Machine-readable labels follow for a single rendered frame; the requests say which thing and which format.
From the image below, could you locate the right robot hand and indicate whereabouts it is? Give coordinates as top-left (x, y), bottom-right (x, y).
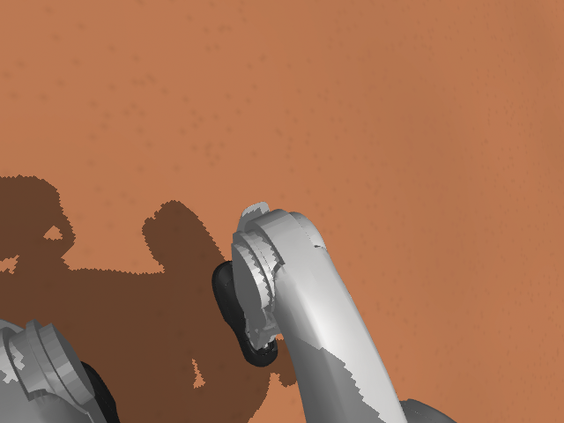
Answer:
top-left (399, 399), bottom-right (456, 423)

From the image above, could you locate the left robot foot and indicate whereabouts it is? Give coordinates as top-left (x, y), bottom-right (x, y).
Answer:
top-left (80, 361), bottom-right (120, 423)

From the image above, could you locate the right robot foot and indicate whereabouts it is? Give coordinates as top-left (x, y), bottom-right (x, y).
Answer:
top-left (211, 261), bottom-right (278, 367)

